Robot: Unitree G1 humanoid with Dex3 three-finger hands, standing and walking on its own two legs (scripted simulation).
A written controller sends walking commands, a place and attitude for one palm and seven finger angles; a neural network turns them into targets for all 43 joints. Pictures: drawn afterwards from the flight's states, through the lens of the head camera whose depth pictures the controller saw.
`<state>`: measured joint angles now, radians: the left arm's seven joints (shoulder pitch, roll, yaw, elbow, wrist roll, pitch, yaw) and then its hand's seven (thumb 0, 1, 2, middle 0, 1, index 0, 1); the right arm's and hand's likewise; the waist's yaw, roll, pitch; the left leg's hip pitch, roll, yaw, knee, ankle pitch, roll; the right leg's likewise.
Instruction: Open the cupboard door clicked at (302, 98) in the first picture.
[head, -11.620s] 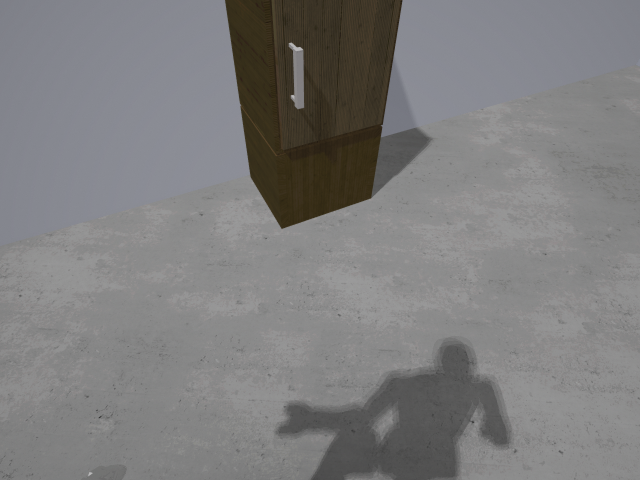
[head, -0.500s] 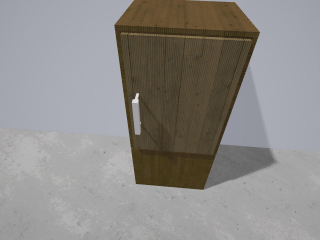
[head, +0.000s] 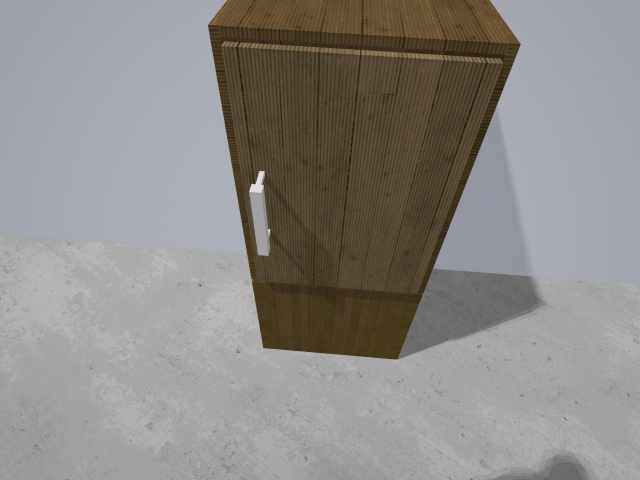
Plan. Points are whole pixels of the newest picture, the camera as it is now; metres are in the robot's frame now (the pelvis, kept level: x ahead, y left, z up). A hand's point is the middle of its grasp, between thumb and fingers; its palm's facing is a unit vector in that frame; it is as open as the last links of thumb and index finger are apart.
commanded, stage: look again from close up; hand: left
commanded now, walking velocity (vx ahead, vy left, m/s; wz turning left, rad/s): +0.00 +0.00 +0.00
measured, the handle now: (262, 214) +0.62 +0.15 -0.08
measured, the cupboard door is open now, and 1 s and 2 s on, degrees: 0 0 0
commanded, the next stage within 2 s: shuffle to correct the standing spot in 0.22 s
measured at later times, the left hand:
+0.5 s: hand out of the picture +0.02 +0.18 -0.18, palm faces +0.01 -0.98 -0.18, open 7.4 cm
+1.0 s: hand out of the picture +0.04 +0.17 -0.19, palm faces +0.08 -0.98 -0.18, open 7.3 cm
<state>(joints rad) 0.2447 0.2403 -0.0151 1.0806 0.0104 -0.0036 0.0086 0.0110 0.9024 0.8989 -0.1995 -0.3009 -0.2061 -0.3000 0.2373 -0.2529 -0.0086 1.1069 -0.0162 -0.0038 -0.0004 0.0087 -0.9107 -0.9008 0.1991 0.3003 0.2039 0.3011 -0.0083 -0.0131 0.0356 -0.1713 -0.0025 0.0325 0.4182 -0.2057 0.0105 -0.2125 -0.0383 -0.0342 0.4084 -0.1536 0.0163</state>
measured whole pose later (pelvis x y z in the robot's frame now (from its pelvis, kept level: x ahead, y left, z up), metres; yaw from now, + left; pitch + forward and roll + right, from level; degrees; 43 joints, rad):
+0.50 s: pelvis +0.02 +0.00 +0.00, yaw -1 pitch -2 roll +0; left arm 0.32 0.17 0.00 1.10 0.02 0.01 0.02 0.01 0.91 0.90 -0.20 -0.30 -0.20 -0.30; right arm 0.27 -0.15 -0.02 1.13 -0.02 0.00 -0.01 0.01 -0.91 -0.90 0.20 0.30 0.20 0.30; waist 0.00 -0.02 0.00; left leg -0.15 -0.01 0.04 0.43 -0.26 0.02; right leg -0.21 -0.04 -0.02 0.46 -0.23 0.02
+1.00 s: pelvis +0.05 +0.00 -0.01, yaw +1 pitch -2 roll +0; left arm 0.30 0.13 0.03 1.05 0.02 0.02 0.05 0.02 0.92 0.90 -0.20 -0.30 -0.21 -0.30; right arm 0.21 -0.15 -0.05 1.06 -0.01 0.02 -0.04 0.01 -0.92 -0.90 0.20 0.30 0.20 0.30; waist 0.01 -0.02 0.07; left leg -0.19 0.02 0.09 0.54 -0.33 0.01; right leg -0.21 -0.05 -0.05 0.55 -0.30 0.02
